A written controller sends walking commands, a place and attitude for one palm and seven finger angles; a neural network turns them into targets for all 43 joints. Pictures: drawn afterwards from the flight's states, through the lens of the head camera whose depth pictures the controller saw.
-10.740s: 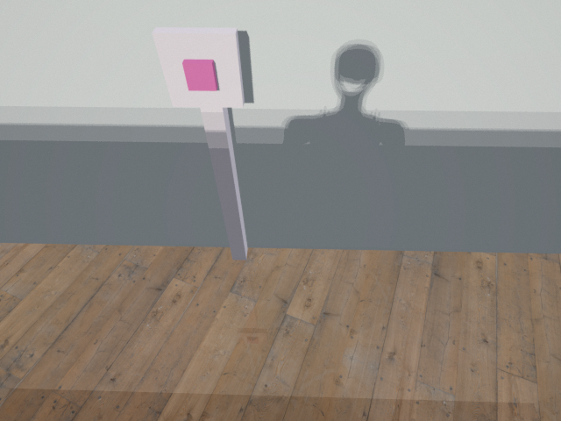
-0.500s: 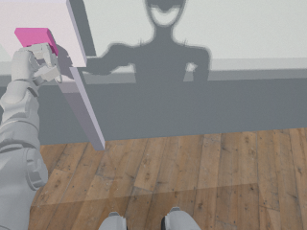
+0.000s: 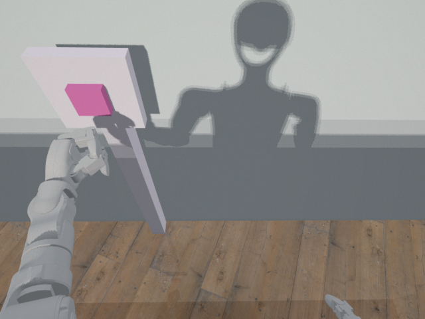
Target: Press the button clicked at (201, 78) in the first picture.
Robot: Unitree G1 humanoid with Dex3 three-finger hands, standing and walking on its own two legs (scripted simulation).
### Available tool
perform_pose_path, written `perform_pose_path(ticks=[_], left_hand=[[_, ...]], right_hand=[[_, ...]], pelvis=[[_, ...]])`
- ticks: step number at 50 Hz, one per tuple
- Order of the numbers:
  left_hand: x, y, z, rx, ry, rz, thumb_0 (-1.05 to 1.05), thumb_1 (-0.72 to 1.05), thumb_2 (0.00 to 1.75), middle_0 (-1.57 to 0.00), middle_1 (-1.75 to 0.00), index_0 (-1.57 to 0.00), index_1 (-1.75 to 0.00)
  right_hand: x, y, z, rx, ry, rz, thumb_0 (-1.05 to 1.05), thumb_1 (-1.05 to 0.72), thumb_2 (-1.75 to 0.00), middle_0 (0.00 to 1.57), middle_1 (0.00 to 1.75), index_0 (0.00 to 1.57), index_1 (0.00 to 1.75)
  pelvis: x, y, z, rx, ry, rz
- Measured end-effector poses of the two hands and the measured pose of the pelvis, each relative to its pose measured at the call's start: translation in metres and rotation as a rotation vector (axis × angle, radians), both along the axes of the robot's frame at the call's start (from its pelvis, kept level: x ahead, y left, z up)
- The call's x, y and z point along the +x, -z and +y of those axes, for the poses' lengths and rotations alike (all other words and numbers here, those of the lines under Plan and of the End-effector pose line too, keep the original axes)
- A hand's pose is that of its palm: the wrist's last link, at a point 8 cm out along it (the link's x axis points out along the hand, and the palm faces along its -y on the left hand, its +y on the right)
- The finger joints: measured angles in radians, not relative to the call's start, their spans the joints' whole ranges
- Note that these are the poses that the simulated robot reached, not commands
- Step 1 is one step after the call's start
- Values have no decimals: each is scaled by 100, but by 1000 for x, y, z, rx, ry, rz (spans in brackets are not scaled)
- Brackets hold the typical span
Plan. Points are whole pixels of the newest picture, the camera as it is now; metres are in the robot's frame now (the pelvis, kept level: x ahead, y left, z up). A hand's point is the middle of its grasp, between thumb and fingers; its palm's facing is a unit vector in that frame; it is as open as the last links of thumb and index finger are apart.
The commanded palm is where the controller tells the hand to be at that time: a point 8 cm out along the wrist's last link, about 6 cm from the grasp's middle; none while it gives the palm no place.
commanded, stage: pull the fist back off the button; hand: left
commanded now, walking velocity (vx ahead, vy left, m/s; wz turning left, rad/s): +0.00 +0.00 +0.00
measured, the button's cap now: (91, 99) +0.51 +0.25 +0.12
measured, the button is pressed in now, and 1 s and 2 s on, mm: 0 0 0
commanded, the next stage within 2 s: draw the hand back to the body in 0.08 s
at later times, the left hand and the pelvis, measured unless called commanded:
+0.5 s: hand (85, 176) +0.33 +0.21 +0.11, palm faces +0.03 -1.00 -0.02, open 3.1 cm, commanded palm +0.29 +0.27 +0.12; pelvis -0.01 -0.01 +0.01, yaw +0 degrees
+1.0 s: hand (34, 228) +0.23 +0.23 +0.15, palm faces +0.35 -0.89 -0.29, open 3.1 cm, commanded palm +0.18 +0.27 +0.17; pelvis -0.01 +0.00 +0.03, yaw +1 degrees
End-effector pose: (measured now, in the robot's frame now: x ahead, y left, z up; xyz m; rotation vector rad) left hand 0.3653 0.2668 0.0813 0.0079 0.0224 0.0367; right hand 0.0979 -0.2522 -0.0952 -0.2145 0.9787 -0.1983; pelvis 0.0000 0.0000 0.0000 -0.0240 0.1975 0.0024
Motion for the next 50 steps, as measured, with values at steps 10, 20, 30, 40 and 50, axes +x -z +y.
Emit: perform_pose_path(ticks=[10,20,30,40,50], left_hand=[[-10,-3,1,-9,1,11,2,90,90,-130,-150,-130,-150],[-29,-22,-4,4,27,-26,2,90,90,-130,-150,-130,-150],[-85,-40,4,22,-5,-42,2,90,90,-130,-150,-130,-150],[-133,-66,2,199,-153,-56,2,90,90,-130,-150,-130,-150],[-176,-82,9,303,-320,-64,2,89,90,-130,-150,-131,-150]], right_hand=[[23,-2,-1,-17,-61,-51,1,-91,-89,20,30,20,30],[1,-5,-3,15,-1,-65,1,-91,-89,20,30,20,30],[16,-17,3,25,-25,-168,2,-91,-89,20,30,20,30],[64,-46,19,26,-106,-343,2,-91,-89,20,30,20,30],[82,-57,33,30,-169,-343,2,-91,-89,20,30,20,30]], pelvis=[[-7,1,-6,3,-28,-24],[-7,-5,-6,10,-2,-55],[-9,-12,-5,13,-10,-120],[-12,-21,-6,18,-14,-188],[-8,-32,-4,19,-16,-247]])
